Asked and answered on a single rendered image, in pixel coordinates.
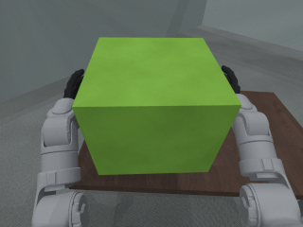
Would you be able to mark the table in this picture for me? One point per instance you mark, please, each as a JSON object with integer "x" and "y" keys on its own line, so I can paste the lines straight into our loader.
{"x": 224, "y": 176}

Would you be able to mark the left robot forearm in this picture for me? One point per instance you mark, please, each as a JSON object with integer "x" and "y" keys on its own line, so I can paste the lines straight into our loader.
{"x": 59, "y": 149}

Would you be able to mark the right robot forearm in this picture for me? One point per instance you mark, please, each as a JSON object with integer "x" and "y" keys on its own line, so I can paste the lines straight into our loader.
{"x": 256, "y": 147}

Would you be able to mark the carton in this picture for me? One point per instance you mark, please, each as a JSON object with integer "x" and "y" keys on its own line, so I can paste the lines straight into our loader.
{"x": 154, "y": 106}

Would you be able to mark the left robot upper arm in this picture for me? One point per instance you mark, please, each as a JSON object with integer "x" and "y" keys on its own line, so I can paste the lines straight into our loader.
{"x": 62, "y": 210}

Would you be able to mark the right robot upper arm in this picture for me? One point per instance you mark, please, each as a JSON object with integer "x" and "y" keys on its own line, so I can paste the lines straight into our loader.
{"x": 268, "y": 205}

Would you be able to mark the left robot hand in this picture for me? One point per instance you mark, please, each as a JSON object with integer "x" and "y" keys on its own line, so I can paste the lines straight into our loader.
{"x": 73, "y": 85}

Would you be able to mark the right robot hand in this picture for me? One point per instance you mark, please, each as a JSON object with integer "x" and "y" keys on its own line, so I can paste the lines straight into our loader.
{"x": 233, "y": 81}

